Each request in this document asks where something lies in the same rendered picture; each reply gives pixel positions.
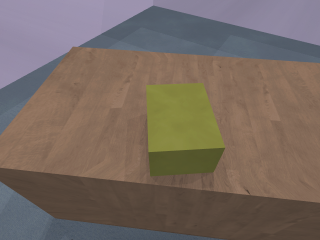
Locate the pedestal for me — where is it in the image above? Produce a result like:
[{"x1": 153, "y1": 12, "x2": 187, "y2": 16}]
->
[{"x1": 0, "y1": 46, "x2": 320, "y2": 240}]

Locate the carton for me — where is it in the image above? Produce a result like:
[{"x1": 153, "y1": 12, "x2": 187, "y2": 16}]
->
[{"x1": 146, "y1": 83, "x2": 226, "y2": 177}]

